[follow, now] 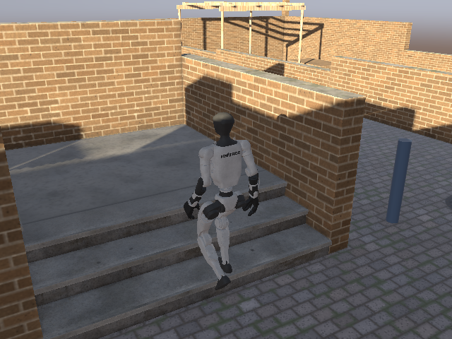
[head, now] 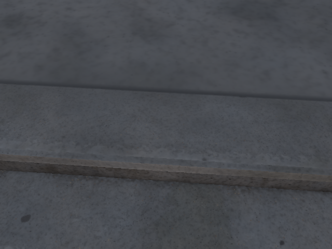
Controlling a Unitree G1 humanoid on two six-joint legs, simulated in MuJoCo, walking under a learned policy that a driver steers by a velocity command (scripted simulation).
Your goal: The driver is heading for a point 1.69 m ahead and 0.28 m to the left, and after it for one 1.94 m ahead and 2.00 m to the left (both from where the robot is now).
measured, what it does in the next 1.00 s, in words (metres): climbs: left foot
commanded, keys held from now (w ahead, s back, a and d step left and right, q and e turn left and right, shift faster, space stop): no key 1.00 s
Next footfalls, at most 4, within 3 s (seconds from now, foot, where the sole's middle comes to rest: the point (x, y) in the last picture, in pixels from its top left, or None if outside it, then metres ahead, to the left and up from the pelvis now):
0.42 left None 0.15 0.13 -0.70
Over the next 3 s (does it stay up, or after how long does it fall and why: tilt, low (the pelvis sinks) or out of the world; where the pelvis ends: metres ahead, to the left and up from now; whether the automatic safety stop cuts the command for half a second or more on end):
stays up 0.17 0.02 0.08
